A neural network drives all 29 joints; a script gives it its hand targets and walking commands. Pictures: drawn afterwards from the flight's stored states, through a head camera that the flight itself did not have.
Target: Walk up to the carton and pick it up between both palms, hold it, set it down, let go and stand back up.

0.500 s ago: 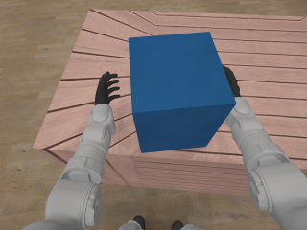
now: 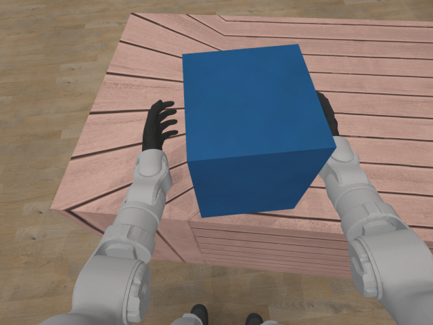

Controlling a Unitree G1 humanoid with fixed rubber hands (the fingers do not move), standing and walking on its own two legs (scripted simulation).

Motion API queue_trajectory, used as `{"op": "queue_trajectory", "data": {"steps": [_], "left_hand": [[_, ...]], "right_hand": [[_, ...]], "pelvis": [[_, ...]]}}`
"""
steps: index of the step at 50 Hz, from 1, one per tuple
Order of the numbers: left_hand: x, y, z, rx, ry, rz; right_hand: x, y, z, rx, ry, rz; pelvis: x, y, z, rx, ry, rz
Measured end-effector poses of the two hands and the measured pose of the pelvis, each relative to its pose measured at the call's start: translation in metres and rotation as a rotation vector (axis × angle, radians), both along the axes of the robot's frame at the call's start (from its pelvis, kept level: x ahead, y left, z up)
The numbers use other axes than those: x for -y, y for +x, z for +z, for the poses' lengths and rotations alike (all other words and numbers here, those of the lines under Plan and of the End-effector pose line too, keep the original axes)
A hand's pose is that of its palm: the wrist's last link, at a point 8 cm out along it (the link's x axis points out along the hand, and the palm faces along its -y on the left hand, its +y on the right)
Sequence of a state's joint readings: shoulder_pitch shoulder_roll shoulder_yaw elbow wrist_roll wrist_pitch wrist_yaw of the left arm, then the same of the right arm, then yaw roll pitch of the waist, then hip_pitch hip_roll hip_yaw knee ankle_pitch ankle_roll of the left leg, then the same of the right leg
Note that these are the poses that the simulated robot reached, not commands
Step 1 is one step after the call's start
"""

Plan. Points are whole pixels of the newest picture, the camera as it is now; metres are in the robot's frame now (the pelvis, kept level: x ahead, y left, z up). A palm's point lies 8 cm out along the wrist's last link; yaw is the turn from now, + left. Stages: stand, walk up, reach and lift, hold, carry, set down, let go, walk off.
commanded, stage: reach and lift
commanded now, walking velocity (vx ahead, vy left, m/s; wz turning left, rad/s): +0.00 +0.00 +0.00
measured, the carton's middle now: (244, 140) +0.44 -0.02 +0.03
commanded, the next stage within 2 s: none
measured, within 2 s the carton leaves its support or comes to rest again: leaves its support in 1.54 s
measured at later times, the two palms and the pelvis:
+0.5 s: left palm (161, 146) +0.42 +0.13 +0.04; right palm (318, 136) +0.44 -0.16 +0.04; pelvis +0.00 +0.00 +0.00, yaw +0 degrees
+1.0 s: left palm (160, 148) +0.41 +0.13 +0.04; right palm (316, 138) +0.43 -0.16 +0.04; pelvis +0.00 +0.00 +0.00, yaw +0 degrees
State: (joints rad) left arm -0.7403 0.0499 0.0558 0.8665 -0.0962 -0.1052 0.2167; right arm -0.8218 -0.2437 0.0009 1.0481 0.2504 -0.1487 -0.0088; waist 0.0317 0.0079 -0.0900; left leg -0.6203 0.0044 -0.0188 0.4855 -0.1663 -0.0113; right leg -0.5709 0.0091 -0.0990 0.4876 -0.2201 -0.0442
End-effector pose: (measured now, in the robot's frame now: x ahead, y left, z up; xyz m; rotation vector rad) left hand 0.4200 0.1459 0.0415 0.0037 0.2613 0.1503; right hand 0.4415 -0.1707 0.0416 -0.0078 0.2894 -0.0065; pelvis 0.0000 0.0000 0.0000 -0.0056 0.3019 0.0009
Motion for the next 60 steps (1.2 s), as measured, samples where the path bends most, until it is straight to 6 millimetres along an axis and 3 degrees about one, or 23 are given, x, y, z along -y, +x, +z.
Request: {"op": "queue_trajectory", "data": {"steps": [5,60], "left_hand": [[0.014,-0.002,0.000,0.008,-0.013,-0.010],[0.011,-0.007,-0.003,0.049,0.002,0.053]], "right_hand": [[-0.006,-0.001,-0.001,0.002,0.005,-0.009],[-0.015,-0.007,-0.004,0.044,-0.065,-0.011]], "pelvis": [[0.000,0.000,0.000,0.000,0.000,0.000],[0.002,0.001,0.000,-0.001,0.000,-0.002]]}}
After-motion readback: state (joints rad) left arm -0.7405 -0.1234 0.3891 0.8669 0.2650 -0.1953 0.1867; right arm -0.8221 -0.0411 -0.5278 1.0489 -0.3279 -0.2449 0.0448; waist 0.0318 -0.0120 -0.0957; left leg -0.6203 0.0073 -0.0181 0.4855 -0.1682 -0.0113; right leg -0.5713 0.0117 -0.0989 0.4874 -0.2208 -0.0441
